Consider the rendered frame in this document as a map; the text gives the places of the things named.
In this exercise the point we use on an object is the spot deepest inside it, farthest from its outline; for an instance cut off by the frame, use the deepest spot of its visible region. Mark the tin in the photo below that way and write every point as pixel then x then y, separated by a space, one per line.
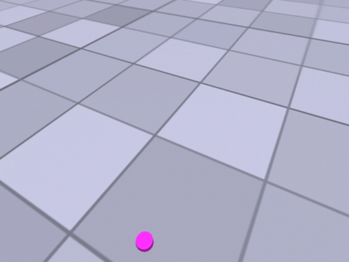
pixel 144 241

